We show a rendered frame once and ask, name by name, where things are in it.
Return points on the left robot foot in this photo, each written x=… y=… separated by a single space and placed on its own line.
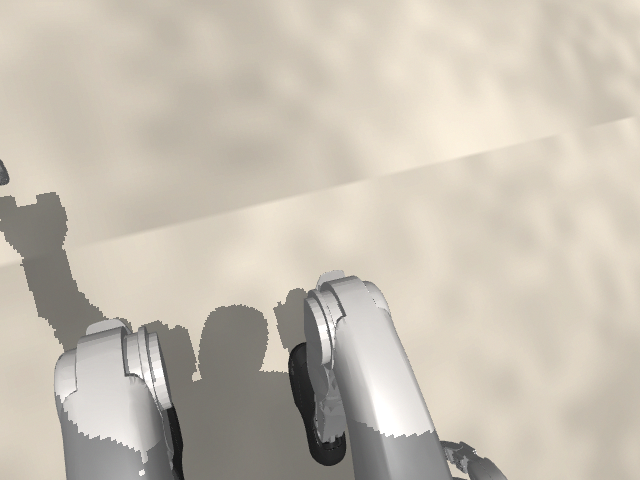
x=177 y=443

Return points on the right robot hand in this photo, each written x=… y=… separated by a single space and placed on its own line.
x=466 y=460

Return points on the right robot foot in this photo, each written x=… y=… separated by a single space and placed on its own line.
x=327 y=454

